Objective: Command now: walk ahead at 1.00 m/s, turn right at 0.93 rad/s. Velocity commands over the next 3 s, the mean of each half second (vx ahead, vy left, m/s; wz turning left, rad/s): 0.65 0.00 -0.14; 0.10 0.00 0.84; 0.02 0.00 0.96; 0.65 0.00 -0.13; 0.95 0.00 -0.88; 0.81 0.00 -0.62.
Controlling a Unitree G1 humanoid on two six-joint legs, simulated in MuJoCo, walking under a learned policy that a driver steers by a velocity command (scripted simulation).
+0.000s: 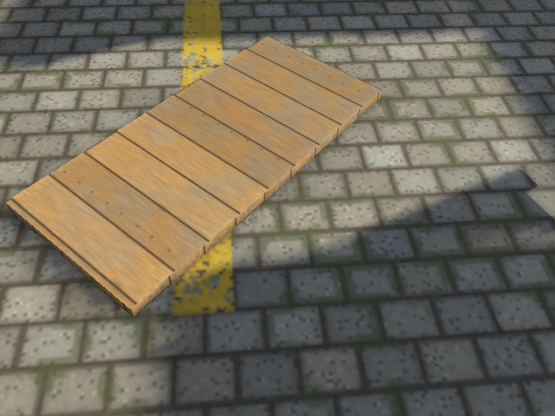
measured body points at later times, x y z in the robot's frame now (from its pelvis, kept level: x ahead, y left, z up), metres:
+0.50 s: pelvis +0.38 -0.02 +0.01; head +0.43 -0.03 +0.46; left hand +0.53 +0.23 -0.10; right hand +0.48 -0.31 -0.11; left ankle +0.39 +0.14 -0.62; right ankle +0.42 -0.11 -0.72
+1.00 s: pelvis +0.52 +0.03 +0.01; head +0.57 +0.08 +0.46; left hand +0.63 +0.36 -0.08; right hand +0.76 -0.19 -0.07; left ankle +0.57 +0.12 -0.72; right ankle +0.63 -0.13 -0.66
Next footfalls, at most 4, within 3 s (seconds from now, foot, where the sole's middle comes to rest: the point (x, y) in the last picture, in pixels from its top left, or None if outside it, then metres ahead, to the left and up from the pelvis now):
0.28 right None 0.46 -0.11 -0.76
0.74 left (235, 365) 0.61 0.13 -0.76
1.24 right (301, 324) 0.73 -0.04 -0.76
1.68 left None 0.48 0.11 -0.76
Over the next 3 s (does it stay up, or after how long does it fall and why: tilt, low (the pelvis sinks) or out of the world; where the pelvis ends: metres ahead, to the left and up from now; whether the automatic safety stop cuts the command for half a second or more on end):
stays up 1.45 0.56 0.02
